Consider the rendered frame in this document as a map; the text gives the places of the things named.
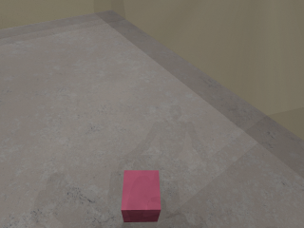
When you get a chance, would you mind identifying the carton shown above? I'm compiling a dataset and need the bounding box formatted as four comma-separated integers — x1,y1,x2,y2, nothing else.
121,170,162,222

